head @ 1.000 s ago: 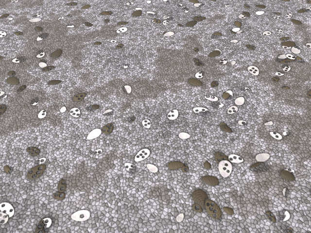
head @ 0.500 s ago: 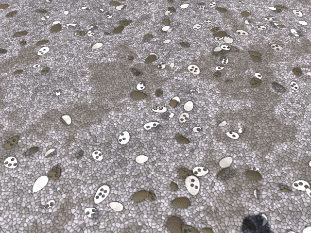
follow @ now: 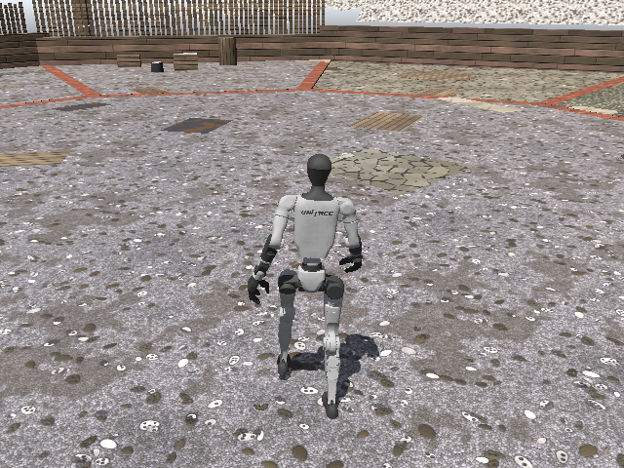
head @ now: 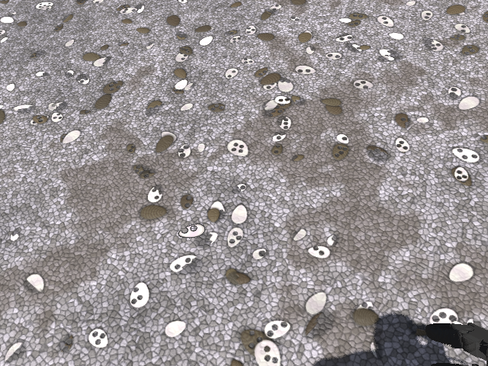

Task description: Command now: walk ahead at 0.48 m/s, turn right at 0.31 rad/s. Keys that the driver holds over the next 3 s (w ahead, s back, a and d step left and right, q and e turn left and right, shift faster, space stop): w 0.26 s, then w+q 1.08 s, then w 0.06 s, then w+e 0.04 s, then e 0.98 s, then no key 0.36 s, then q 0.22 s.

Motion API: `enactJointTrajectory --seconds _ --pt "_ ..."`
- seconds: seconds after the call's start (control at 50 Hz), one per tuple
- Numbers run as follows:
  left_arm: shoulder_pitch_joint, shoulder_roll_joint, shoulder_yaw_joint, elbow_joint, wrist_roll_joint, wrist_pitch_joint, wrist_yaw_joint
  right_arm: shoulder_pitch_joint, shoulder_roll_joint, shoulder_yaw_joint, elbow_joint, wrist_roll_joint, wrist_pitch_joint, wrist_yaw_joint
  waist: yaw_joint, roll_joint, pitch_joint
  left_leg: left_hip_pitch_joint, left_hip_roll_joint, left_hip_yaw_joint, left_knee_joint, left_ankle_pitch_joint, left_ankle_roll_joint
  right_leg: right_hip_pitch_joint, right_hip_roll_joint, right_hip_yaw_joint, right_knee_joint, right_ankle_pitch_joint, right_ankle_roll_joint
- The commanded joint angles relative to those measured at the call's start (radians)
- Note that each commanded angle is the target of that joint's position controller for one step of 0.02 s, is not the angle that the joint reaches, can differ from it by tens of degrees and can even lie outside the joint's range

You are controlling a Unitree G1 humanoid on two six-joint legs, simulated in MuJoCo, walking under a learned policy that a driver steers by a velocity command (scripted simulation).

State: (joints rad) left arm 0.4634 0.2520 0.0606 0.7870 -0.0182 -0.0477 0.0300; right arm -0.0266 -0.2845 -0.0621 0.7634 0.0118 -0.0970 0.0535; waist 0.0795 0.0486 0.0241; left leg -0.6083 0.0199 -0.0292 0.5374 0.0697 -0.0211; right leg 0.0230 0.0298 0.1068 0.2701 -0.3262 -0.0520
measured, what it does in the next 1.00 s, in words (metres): walks ahead, turning left: left foot, then right foot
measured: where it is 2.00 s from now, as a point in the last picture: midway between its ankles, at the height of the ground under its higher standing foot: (213, 201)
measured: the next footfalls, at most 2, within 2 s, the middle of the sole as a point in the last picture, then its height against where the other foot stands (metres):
left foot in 0.12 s outside the picture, level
right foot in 0.60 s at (338, 342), level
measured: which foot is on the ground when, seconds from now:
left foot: up 0.00-0.10, down 0.12-0.60, up 0.62-1.00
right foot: down 0.00-0.14, up 0.16-0.58, down 0.60-1.00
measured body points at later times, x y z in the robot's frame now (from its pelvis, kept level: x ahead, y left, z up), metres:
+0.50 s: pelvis +0.30 +0.03 +0.00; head +0.33 +0.02 +0.45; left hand +0.53 +0.26 -0.08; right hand +0.29 -0.25 -0.13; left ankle +0.22 +0.13 -0.74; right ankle +0.48 -0.13 -0.70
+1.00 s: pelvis +0.56 +0.02 +0.00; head +0.59 +0.04 +0.44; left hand +0.49 +0.31 -0.13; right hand +0.84 -0.15 -0.09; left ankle +0.68 +0.21 -0.70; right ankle +0.50 -0.12 -0.74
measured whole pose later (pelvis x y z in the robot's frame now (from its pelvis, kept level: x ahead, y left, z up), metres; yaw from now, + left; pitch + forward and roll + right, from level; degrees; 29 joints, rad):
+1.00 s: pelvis +0.56 +0.02 +0.00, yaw +19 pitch +1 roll -3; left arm 0.33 0.30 0.09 0.84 -0.01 -0.09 0.01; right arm 0.08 -0.29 -0.06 0.70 0.02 -0.02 0.05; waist 0.09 0.04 0.04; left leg -0.65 0.10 -0.01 0.71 -0.03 0.02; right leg 0.05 0.00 -0.23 0.23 -0.28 0.02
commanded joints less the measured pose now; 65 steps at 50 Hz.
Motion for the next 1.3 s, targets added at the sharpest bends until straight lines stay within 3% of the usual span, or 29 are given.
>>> enactJointTrajectory --seconds 0.02,0.08,0.1,0.12,0.14,0.16,0.18,0.22,0.26,0.3,0.4,0.5,0.58,0.6,0.62,0.64,0.66,0.7,0.78,0.92,1.02,1.06,1.1,1.12,1.14,1.16,1.18,1.22,1.3 --pt "0.04 0.175 0.049 -0.02 -0.004 -0.005 0.006 -0.163 -0.066 -0.005 -0.108 0.004 -0.026 0.011 0.009 -0.173 0.074 -0.013 -0.004 0.012 -0.053 -0.003 0.027 -0.015 -0.25 0.134 -0.048 0.332 -0.125" --pt "0.012 0.196 0.056 -0.018 0.0 0.006 0.006 -0.056 -0.114 -0.025 -0.084 -0.002 -0.031 0.005 -0.048 -0.203 0.015 0.133 -0.045 0.061 -0.064 -0.111 0.076 0.042 -0.25 0.116 0.083 0.683 -0.097" --pt "-0.002 0.191 0.051 -0.021 0.003 0.01 0.005 0.069 -0.145 -0.042 -0.05 -0.006 -0.03 -0.004 -0.111 -0.195 -0.071 0.307 -0.067 0.087 -0.076 -0.096 0.109 0.025 -0.208 0.08 0.229 0.85 -0.076" --pt "-0.018 0.168 0.039 -0.036 0.014 0.012 0.004 0.248 -0.18 -0.053 -0.016 -0.017 -0.027 -0.012 -0.189 -0.168 -0.211 0.605 0.028 -0.005 -0.018 -0.083 0.166 -0.126 -0.17 0.06 0.456 0.764 -0.047" --pt "0.112 0.063 0.009 -0.047 0.01 0.001 -0.004 0.406 -0.267 -0.078 0.015 -0.032 -0.02 -0.017 -0.171 0.1 -0.403 1.025 0.297 -0.466 -0.044 -0.272 0.335 -0.519 -0.015 0.006 0.878 0.311 0.035" --pt "0.114 0.078 0.004 -0.032 -0.01 -0.017 -0.006 0.427 -0.195 -0.058 0.044 -0.009 -0.021 -0.005 -0.176 0.221 -0.446 1.066 0.366 -0.767 -0.23 -0.44 0.366 -0.668 0.053 0.095 1.04 -0.226 0.038" --pt "-0.003 0.161 0.025 -0.054 -0.033 -0.026 -0.011 0.348 -0.141 -0.041 0.04 0.008 -0.018 -0.01 -0.179 0.138 -0.249 0.924 0.335 -0.632 -0.254 -0.521 0.311 -0.761 -0.012 0.095 1.104 -0.19 0.027" --pt "-0.163 0.161 0.025 -0.088 -0.007 -0.039 -0.01 0.232 -0.091 -0.022 0.027 -0.008 -0.007 -0.018 -0.134 -0.021 -0.057 0.613 0.248 -0.382 -0.304 -0.355 0.253 -0.723 -0.105 0.015 0.995 -0.046 0.01" --pt "-0.129 0.135 0.027 -0.08 0.002 -0.03 -0.014 0.199 -0.072 -0.013 0.028 -0.025 -0.014 -0.02 -0.078 0.027 -0.041 0.48 0.209 -0.3 -0.349 -0.226 0.258 -0.626 -0.154 0.011 0.915 0.014 0.014" --pt "-0.132 0.098 0.019 -0.083 0.009 -0.024 -0.014 0.212 -0.086 -0.014 0.042 -0.011 -0.019 -0.022 -0.06 0.031 -0.025 0.423 0.192 -0.25 -0.388 -0.157 0.278 -0.614 -0.165 -0.015 0.838 0.019 0.03" --pt "-0.339 0.063 -0.003 -0.151 0.025 -0.044 -0.023 0.275 -0.146 -0.03 0.06 0.011 -0.006 -0.045 -0.109 -0.005 0.023 0.387 0.131 -0.134 -0.41 -0.059 0.25 -0.598 -0.13 -0.059 0.446 0.291 0.079" --pt "-0.474 0.089 0.001 -0.188 0.005 -0.063 -0.046 0.388 -0.161 -0.033 0.09 0.025 0.02 -0.056 -0.151 0.014 0.018 0.462 0.157 -0.183 -0.328 -0.104 0.214 -0.508 -0.072 -0.049 0.249 0.392 0.086" --pt "-0.3 0.174 0.041 -0.147 0.007 -0.074 -0.04 0.381 -0.151 -0.031 0.084 0.014 0.036 -0.062 -0.035 0.031 -0.073 0.465 0.128 -0.205 -0.093 -0.016 0.151 -0.217 -0.062 -0.064 0.169 0.27 0.021" --pt "-0.142 0.231 0.059 -0.13 0.025 -0.076 -0.03 0.366 -0.092 -0.009 0.056 -0.004 0.035 -0.058 0.039 -0.032 -0.211 0.337 0.062 -0.16 0.168 -0.125 0.114 0.034 -0.198 0.052 0.206 0.245 -0.04" --pt "-0.05 0.318 0.081 -0.108 0.038 -0.061 -0.029 0.482 0.004 0.019 0.025 0.007 0.02 -0.058 0.007 -0.309 -0.372 0.002 -0.074 -0.034 0.518 -0.536 0.049 0.371 -0.445 0.446 0.147 0.089 -0.178" --pt "-0.041 0.241 0.063 -0.102 0.031 -0.056 -0.034 0.478 -0.066 0.007 0.029 0.03 0.014 -0.058 0.016 -0.333 -0.375 -0.131 -0.035 -0.101 0.691 -0.656 0.045 0.353 -0.469 0.627 0.057 -0.082 -0.207" --pt "-0.101 0.172 0.042 -0.112 0.026 -0.056 -0.033 0.402 -0.141 -0.015 0.018 0.04 0.016 -0.059 0.022 -0.233 -0.231 -0.182 0.008 -0.11 0.744 -0.575 0.048 0.242 -0.428 0.483 0.039 -0.091 -0.166" --pt "-0.205 0.115 0.022 -0.106 0.028 -0.054 -0.035 0.321 -0.13 -0.021 -0.001 0.02 0.027 -0.061 -0.02 -0.152 -0.092 -0.138 0.07 -0.08 0.692 -0.443 0.039 0.025 -0.349 0.257 -0.006 0.096 -0.132" --pt "-0.26 0.118 0.03 -0.078 0.026 -0.072 -0.034 0.302 -0.06 -0.017 -0.032 0.019 0.067 -0.048 -0.076 -0.148 -0.011 -0.06 0.117 -0.067 0.585 -0.355 0.021 -0.141 -0.317 0.051 -0.114 0.26 -0.139" --pt "-0.228 0.187 0.055 -0.033 0.02 -0.063 -0.019 0.125 -0.037 -0.003 -0.1 0.01 0.067 -0.013 -0.035 -0.093 0.033 -0.036 0.096 -0.001 0.23 -0.057 0.026 -0.109 -0.29 -0.199 -0.148 0.36 -0.112" --pt "-0.171 0.228 0.071 0.005 -0.006 -0.036 -0.018 0.015 -0.061 -0.008 -0.161 0.009 0.071 0.007 -0.017 -0.098 0.065 -0.033 0.063 0.06 0.11 -0.151 0.079 0.029 -0.329 -0.267 -0.075 0.471 -0.077" --pt "-0.178 0.26 0.079 0.006 -0.016 -0.021 -0.015 0.065 -0.093 -0.026 -0.165 0.006 0.076 0.008 -0.064 -0.128 0.01 0.084 -0.001 0.12 0.101 -0.257 0.12 0.061 -0.326 -0.301 0.068 0.803 -0.056" --pt "-0.187 0.247 0.07 -0.002 -0.018 -0.008 -0.01 0.348 -0.186 -0.083 -0.091 0.014 0.085 -0.008 -0.217 -0.103 -0.143 0.493 -0.093 0.145 0.025 -0.217 0.187 -0.073 -0.265 -0.356 0.454 0.902 -0.002" --pt "-0.153 0.163 0.039 -0.026 0.029 -0.015 -0.01 0.467 -0.285 -0.111 -0.064 0.021 0.096 -0.031 -0.226 0.089 -0.224 0.783 0.103 -0.163 0.017 -0.169 0.259 -0.37 -0.201 -0.357 0.796 0.319 0.052" --pt "-0.107 0.08 0.006 -0.088 0.03 -0.047 -0.02 0.404 -0.35 -0.108 -0.104 0.019 0.078 -0.025 -0.127 0.247 -0.367 1.016 0.306 -0.768 -0.176 -0.477 0.464 -0.732 0.003 -0.159 1.087 -0.292 0.096" --pt "-0.238 0.186 0.026 -0.098 -0.011 -0.078 -0.031 0.411 -0.248 -0.079 -0.114 0.014 0.063 -0.015 -0.204 0.073 -0.336 0.988 0.309 -0.756 -0.272 -0.522 0.409 -0.841 -0.045 -0.017 1.133 -0.239 0.074" --pt "-0.293 0.198 0.028 -0.119 -0.031 -0.094 -0.035 0.383 -0.205 -0.066 -0.104 0.009 0.048 -0.014 -0.193 0.052 -0.208 0.879 0.279 -0.617 -0.271 -0.455 0.37 -0.881 -0.081 -0.03 1.084 -0.147 0.049" --pt "-0.276 0.189 0.032 -0.097 0.018 -0.095 -0.017 0.266 -0.146 -0.047 -0.12 0.005 0.038 -0.02 -0.105 -0.035 -0.097 0.612 0.202 -0.424 -0.272 -0.227 0.321 -0.751 -0.151 -0.022 0.916 -0.022 0.055" --pt "-0.267 0.155 0.029 -0.102 0.034 -0.059 -0.021 0.247 -0.15 -0.047 -0.129 -0.003 0.031 -0.042 -0.063 -0.016 -0.065 0.428 0.143 -0.295 -0.318 0.0 0.324 -0.64 -0.149 -0.043 0.757 0.071 0.101"
Over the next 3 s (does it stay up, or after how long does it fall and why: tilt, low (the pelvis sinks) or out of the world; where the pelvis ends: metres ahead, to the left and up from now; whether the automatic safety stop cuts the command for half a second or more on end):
stays up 0.99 0.23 -0.01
